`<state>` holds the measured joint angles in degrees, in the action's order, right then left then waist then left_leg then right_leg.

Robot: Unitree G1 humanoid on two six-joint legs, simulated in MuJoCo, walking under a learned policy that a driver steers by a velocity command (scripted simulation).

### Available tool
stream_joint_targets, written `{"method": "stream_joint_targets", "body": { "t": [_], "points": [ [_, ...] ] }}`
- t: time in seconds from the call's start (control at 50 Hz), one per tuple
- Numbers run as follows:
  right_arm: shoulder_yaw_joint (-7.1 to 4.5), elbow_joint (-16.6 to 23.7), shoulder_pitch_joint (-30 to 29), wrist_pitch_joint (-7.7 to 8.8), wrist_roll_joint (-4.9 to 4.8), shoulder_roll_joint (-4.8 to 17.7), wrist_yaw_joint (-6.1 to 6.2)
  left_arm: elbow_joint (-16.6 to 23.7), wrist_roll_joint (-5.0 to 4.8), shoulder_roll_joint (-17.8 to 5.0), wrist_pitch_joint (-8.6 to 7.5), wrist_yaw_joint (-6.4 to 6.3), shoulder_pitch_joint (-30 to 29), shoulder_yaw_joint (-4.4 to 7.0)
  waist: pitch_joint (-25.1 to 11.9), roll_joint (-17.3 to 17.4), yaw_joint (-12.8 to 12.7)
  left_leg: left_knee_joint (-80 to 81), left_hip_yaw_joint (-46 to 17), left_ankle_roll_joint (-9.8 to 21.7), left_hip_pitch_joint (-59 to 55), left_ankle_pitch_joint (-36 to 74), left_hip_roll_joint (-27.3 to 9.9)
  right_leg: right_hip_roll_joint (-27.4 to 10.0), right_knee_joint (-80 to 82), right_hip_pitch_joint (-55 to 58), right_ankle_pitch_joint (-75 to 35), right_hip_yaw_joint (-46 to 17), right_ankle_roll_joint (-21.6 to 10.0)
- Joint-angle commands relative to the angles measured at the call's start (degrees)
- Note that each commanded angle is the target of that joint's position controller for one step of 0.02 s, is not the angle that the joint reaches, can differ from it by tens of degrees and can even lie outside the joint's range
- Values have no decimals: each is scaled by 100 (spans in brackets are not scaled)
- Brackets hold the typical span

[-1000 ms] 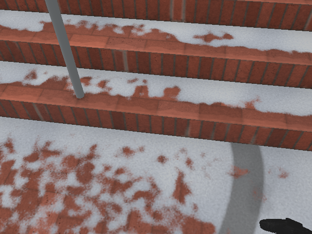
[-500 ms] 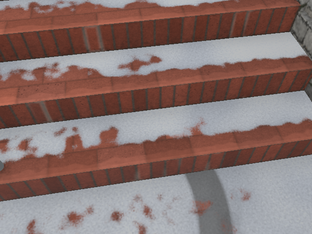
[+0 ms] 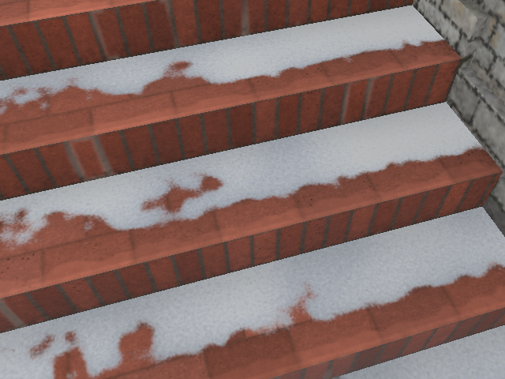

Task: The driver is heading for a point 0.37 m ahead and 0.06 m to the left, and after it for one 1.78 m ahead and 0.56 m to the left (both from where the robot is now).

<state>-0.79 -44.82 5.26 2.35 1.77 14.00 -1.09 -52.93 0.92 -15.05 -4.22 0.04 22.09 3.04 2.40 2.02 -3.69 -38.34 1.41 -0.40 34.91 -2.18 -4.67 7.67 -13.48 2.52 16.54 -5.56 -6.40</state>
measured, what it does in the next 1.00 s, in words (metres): climbs, turning left: left foot, then right foot 0.15 m higher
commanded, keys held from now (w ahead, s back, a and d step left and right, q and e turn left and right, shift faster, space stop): w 0.20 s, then w+q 0.80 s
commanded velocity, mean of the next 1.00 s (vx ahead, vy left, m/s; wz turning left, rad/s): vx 0.50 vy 0.00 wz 0.30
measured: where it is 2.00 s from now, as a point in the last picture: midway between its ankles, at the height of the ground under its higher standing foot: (189, 83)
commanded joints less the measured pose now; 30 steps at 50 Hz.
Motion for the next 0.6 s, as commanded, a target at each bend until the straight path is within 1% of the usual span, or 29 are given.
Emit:
{"method": "stream_joint_targets", "body": {
  "t": [0.02,0.04,0.06,0.08,0.1,0.12,0.14,0.16,0.18,0.2,0.22,0.24,0.26,0.28,0.3,0.34,0.36,0.38,0.4,0.42,0.44,0.46,0.48,0.5,0.52,0.54,0.56,0.58,0.6],
  "points": [
    [-96,470,-351,156,24,491,47,110,15,-908,-66,-130,101,170,56,-499,158,512,94,200,-543,-318,308,-1705,-349,13,-4302,-622,-420],
    [-141,325,98,184,40,568,84,107,2,-987,-90,-151,-11,182,-131,-587,357,665,156,289,-1143,-532,508,-1667,-781,10,-5205,-581,-332],
    [-201,21,1031,243,34,652,149,129,6,-971,-84,-142,-237,174,-587,-542,832,1000,178,464,-2120,-410,676,-1526,-1766,-81,-5886,-472,-258],
    [-289,-293,2022,304,75,868,228,146,-13,-918,-130,-107,-313,151,-1046,-378,1255,1274,-24,598,-3438,-295,416,-1202,-2978,-771,-5006,-287,-177],
    [-409,-371,2736,309,185,1440,309,322,-31,-458,-187,-83,-194,24,-1454,474,1308,1340,-1652,874,-4387,7,-1086,-574,-4863,-1845,-2183,127,-25],
    [-496,-491,2429,232,135,1622,238,217,-177,-221,-147,-58,740,5,-1700,1672,554,2168,-4104,1650,-4827,55,-1971,167,-6129,-3253,1203,91,83],
    [-423,-259,1677,196,28,1104,159,54,46,-565,-72,-75,517,29,-961,440,435,2386,-3740,1633,-4056,-1428,-1784,-390,-6417,-3544,828,-208,8],
    [-310,-159,1212,192,-31,644,120,130,110,-633,-51,-12,-62,59,-463,6,477,2525,-3029,1601,-3423,-1924,-1500,-598,-6471,-3693,424,-31,43],
    [-244,-224,1091,202,-26,442,108,227,112,-516,-35,37,-309,32,-91,-140,376,2736,-2451,1442,-2925,-1582,-1224,-791,-6279,-3710,168,55,83],
    [-202,-323,1175,246,-47,343,145,296,138,-444,7,76,-446,18,32,-58,312,2838,-1975,1319,-2688,-913,-1020,-914,-6064,-3642,-2,71,152],
    [-200,-493,1370,281,-52,341,149,246,195,-280,77,120,-343,-22,-48,130,264,2782,-1732,1324,-2609,-177,-862,-916,-6378,-3570,-91,333,261],
    [-205,-631,1550,325,-99,352,137,249,220,-200,101,138,-290,-41,-136,124,209,2701,-1522,1357,-2627,592,-780,-954,-6476,-3634,-178,416,328],
    [-221,-733,1669,357,-120,387,124,278,225,-153,109,144,-339,-50,-176,99,185,2645,-1348,1403,-2629,1091,-699,-986,-6539,-3785,-232,513,401],
    [-243,-806,1762,367,-111,434,110,378,241,-124,116,159,-516,-70,-164,51,186,2618,-1265,1460,-2651,1353,-664,-1030,-6622,-4027,-263,590,496],
    [-250,-901,1945,357,-102,453,119,479,253,-45,134,163,-703,-97,-227,97,245,2563,-1302,1539,-2816,1451,-656,-1048,-6875,-4386,-216,687,575],
    [-249,-984,2112,312,-112,449,164,776,269,-15,174,159,-1270,-134,-114,88,332,2656,-1379,1578,-2953,860,-599,-1237,-6724,-5071,-369,684,708],
    [-239,-1031,2253,286,-97,428,205,923,271,41,195,135,-1591,-162,-55,195,441,2641,-1474,1617,-3079,1028,-595,-1216,-6995,-5414,-278,820,747],
    [-252,-1104,2506,282,-68,446,235,1029,241,127,233,93,-1752,-190,-119,378,518,2610,-1663,1730,-3321,762,-658,-1216,-7568,-5854,0,859,773],
    [-258,-1164,2745,286,-59,439,273,1169,219,208,252,46,-1926,-215,-148,454,614,2567,-1953,1907,-3541,287,-784,-1198,-8526,-6511,364,831,766],
    [-266,-1173,2807,290,-61,474,312,1391,215,211,248,-1,-2227,-227,-5,333,628,2584,-2208,1991,-3702,-272,-926,-1290,-9060,-7251,605,669,745],
    [-266,-1238,2917,311,-57,476,328,1642,240,277,230,-32,-2642,-268,228,198,669,2648,-2434,1993,-3865,-741,-1051,-1356,-9475,-8012,917,604,697],
    [-272,-1291,3037,334,-56,506,339,1895,259,265,208,-54,-2986,-294,394,175,749,2677,-2569,1929,-4084,-1094,-1106,-1438,-9637,-8686,1293,530,637],
    [-232,-1394,3200,334,-23,421,353,2160,257,414,168,-73,-3467,-387,481,264,927,2665,-2724,1915,-4324,-1118,-1164,-1383,-10295,-9453,1789,560,521],
    [-222,-1450,3248,347,3,428,368,2427,239,474,139,-78,-3727,-450,543,246,924,2722,-2684,1783,-4389,-1301,-1172,-1448,-10221,-9805,2056,450,430],
    [-216,-1486,3207,341,25,446,388,2623,218,476,114,-66,-3902,-494,586,239,923,2848,-2532,1632,-4265,-1353,-1073,-1481,-9885,-9810,2137,486,380],
    [-196,-1527,3142,277,-8,430,388,2889,210,527,104,-36,-4194,-569,605,242,996,3156,-2262,1477,-3892,-1277,-829,-1511,-9086,-9401,2140,730,383],
    [-181,-1602,3162,197,-47,360,439,3163,223,623,132,-16,-4408,-626,566,318,1017,3400,-2186,1396,-3458,-816,-748,-1514,-8525,-8747,2038,677,336],
    [-178,-1480,2890,131,-168,343,465,3166,204,750,224,55,-3890,-708,125,147,712,4034,-1733,1389,-2560,467,-687,-1499,-7099,-6566,1210,924,239],
    [-197,-1318,2468,110,-214,386,402,3090,111,790,300,43,-3456,-698,-142,224,539,4172,-1349,1259,-1808,1446,-416,-1268,-6192,-4738,576,1187,160]
  ]
}}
